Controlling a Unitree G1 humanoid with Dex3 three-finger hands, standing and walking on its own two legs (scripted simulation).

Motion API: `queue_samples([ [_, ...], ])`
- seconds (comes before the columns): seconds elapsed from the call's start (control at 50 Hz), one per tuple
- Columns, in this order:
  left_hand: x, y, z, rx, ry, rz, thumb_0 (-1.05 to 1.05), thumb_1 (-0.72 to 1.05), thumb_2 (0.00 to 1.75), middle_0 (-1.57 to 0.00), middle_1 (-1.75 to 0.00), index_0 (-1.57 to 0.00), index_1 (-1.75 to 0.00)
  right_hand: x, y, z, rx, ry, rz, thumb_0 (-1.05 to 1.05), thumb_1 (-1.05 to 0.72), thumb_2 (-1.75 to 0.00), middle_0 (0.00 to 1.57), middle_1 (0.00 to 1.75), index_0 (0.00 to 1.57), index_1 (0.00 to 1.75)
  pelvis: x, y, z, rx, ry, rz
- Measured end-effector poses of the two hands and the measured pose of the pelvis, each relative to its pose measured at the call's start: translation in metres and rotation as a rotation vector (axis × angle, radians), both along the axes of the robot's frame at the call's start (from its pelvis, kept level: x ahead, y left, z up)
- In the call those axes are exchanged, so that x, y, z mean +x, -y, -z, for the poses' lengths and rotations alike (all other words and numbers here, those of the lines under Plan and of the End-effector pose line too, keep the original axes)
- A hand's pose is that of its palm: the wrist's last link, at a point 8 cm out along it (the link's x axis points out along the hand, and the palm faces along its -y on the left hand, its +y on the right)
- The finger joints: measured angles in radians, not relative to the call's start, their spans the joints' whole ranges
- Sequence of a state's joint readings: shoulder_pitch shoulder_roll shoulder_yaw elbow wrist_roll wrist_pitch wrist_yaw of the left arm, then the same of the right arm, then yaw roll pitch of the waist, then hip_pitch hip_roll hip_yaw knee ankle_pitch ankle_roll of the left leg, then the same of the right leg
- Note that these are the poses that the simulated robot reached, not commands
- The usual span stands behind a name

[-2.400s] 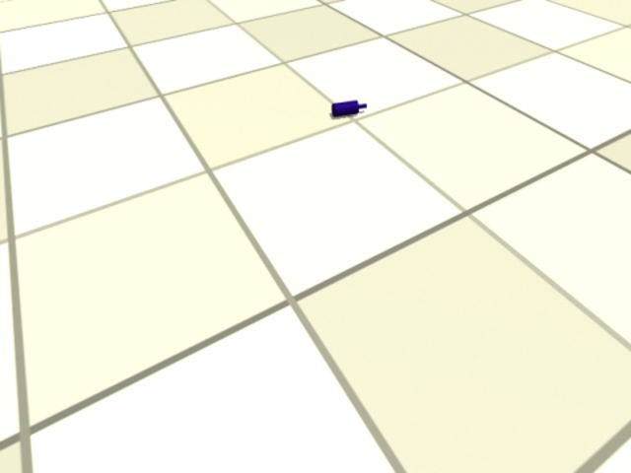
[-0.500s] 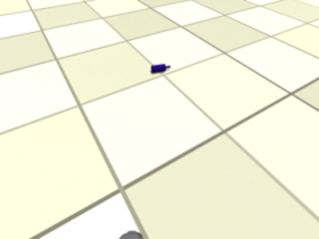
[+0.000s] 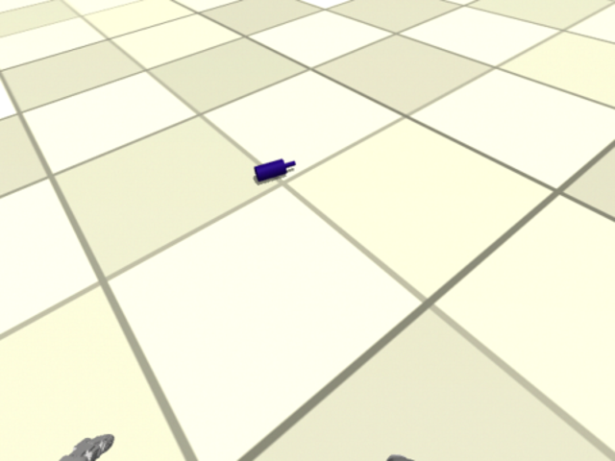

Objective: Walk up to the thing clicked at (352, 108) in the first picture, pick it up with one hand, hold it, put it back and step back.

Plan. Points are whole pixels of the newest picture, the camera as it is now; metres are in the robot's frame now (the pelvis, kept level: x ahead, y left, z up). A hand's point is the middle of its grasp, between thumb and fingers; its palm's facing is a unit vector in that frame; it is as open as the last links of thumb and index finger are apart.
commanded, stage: walk up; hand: left
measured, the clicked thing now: (275, 168) +1.57 +0.25 -0.70
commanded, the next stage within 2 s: none
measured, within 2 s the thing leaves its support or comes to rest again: neither
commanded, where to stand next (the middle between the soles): +1.14 +0.07 m, yaw -1 degrees
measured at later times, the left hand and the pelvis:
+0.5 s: hand (127, 381) +0.28 +0.34 -0.14, palm faces -0.01 -0.94 -0.35, open 7.4 cm; pelvis +0.27 +0.06 +0.02, yaw +1 degrees
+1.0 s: hand (197, 214) +0.63 +0.28 -0.10, palm faces -0.02 -0.93 -0.38, open 7.4 cm; pelvis +0.51 +0.02 +0.02, yaw +0 degrees
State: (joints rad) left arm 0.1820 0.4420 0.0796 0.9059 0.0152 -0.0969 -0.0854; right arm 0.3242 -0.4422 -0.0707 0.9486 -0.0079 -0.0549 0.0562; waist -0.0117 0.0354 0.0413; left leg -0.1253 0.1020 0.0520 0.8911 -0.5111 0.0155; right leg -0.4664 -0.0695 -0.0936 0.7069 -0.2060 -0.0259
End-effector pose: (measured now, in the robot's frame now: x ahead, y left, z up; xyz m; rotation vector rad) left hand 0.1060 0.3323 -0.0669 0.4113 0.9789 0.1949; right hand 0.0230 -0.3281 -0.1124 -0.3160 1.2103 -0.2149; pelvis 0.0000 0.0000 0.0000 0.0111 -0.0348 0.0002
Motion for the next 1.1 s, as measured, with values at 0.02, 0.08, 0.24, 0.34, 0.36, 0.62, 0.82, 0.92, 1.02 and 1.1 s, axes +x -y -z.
queue_samples([
  [0.02,0.007,0.005,-0.001,-0.005,0.006,-0.009,0.00,0.90,0.90,-0.21,-0.30,-0.20,-0.30,0.016,0.000,0.001,0.003,-0.004,-0.009,0.01,-0.90,-0.90,0.20,0.30,0.21,0.30,0.010,0.001,-0.002,-0.003,0.002,-0.003],
  [0.08,0.020,0.015,-0.008,-0.024,-0.011,-0.034,0.00,0.90,0.90,-0.21,-0.30,-0.21,-0.30,0.068,-0.003,-0.006,0.019,0.021,-0.044,0.01,-0.91,-0.90,0.20,0.30,0.20,0.30,0.039,0.002,-0.013,-0.015,0.005,-0.012],
  [0.24,0.040,0.007,-0.003,-0.054,-0.139,-0.101,0.00,0.90,0.90,-0.21,-0.30,-0.21,-0.30,0.201,-0.023,-0.038,0.031,0.104,-0.143,0.01,-0.91,-0.90,0.20,0.30,0.20,0.30,0.120,-0.005,-0.029,-0.041,-0.010,-0.024],
  [0.34,0.069,-0.019,0.016,-0.070,-0.198,-0.146,0.00,0.90,0.90,-0.21,-0.30,-0.21,-0.30,0.283,-0.040,-0.048,-0.003,0.130,-0.180,0.01,-0.91,-0.90,0.20,0.30,0.20,0.30,0.180,-0.024,-0.021,-0.058,-0.009,-0.034],
  [0.36,0.078,-0.027,0.022,-0.071,-0.209,-0.152,0.00,0.90,0.90,-0.21,-0.30,-0.21,-0.30,0.299,-0.044,-0.048,-0.014,0.140,-0.184,0.01,-0.91,-0.90,0.20,0.30,0.20,0.30,0.194,-0.030,-0.017,-0.060,-0.009,-0.035],
  [0.62,0.262,-0.053,0.019,-0.095,-0.190,-0.047,0.00,0.90,0.90,-0.21,-0.30,-0.20,-0.30,0.374,-0.074,-0.064,-0.047,0.136,-0.075,0.01,-0.90,-0.90,0.20,0.30,0.21,0.30,0.323,-0.062,-0.031,-0.006,0.000,-0.003],
  [0.82,0.423,-0.030,0.004,-0.067,-0.113,0.020,0.00,0.90,0.90,-0.21,-0.30,-0.20,-0.30,0.411,-0.052,-0.033,-0.007,-0.014,0.020,0.01,-0.90,-0.90,0.20,0.30,0.21,0.30,0.430,-0.046,-0.023,0.014,-0.003,0.005],
  [0.92,0.495,-0.007,0.004,-0.039,-0.018,0.025,0.00,0.90,0.90,-0.21,-0.30,-0.20,-0.30,0.463,-0.035,-0.006,0.004,-0.046,0.023,0.01,-0.90,-0.90,0.20,0.30,0.21,0.30,0.483,-0.027,-0.008,-0.003,0.005,0.000],
  [1.02,0.519,0.005,-0.009,-0.052,-0.003,-0.004,0.00,0.90,0.90,-0.21,-0.30,-0.21,-0.30,0.536,-0.038,-0.014,0.029,0.007,-0.031,0.01,-0.91,-0.90,0.20,0.30,0.20,0.30,0.519,-0.025,-0.021,-0.009,0.013,-0.006],
  [1.1,0.524,-0.001,-0.011,-0.052,-0.049,-0.025,0.00,0.90,0.90,-0.21,-0.30,-0.21,-0.30,0.591,-0.041,-0.026,0.033,0.059,-0.072,0.01,-0.91,-0.90,0.20,0.30,0.20,0.30,0.549,-0.027,-0.028,-0.020,0.006,-0.009],
])
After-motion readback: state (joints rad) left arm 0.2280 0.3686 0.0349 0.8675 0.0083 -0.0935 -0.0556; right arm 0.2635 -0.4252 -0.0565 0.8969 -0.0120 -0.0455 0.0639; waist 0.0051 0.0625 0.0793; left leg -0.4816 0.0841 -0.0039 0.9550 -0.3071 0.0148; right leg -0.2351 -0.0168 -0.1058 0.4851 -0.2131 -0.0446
